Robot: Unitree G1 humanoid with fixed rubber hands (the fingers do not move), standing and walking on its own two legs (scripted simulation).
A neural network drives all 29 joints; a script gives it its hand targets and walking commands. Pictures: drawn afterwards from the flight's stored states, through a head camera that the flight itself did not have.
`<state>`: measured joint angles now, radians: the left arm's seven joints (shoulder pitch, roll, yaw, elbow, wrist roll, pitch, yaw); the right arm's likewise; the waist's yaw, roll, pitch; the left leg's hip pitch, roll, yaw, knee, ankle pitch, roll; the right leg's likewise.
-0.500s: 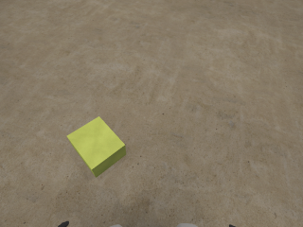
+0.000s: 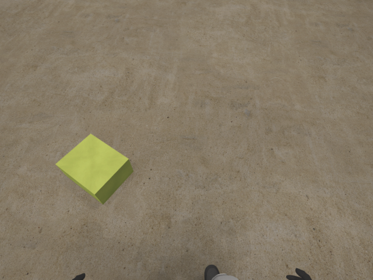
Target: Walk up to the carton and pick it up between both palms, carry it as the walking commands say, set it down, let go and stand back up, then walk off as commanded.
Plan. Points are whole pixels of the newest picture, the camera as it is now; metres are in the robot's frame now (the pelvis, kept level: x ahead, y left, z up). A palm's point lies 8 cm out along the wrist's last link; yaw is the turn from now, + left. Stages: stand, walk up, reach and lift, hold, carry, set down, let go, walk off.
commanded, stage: walk off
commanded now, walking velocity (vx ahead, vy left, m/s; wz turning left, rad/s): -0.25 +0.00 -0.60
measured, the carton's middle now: (96, 168) +0.69 +0.54 -0.70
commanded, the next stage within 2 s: stand in 1.32 s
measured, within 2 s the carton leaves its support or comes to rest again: neither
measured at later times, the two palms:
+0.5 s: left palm out of the picture +0.03 +0.27 -0.14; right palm out of the picture -0.11 -0.23 -0.11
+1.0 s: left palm out of the picture -0.04 +0.23 -0.11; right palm out of the picture -0.34 -0.20 -0.13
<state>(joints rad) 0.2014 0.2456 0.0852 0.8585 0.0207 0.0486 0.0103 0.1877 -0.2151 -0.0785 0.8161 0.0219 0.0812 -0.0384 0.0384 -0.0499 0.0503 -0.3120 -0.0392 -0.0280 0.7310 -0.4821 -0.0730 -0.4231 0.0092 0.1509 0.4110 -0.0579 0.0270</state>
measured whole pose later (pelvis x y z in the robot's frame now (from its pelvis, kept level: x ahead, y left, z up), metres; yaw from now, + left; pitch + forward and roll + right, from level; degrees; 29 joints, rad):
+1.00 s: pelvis -0.26 +0.07 +0.00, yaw -34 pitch +3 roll +3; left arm 0.16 0.25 0.07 0.85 0.02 0.05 0.00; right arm 0.18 -0.25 -0.08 0.85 0.01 0.09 -0.03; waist 0.01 -0.03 0.06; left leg -0.37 -0.02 -0.03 0.89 -0.46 -0.08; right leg -0.40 0.03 0.15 0.39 -0.02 -0.01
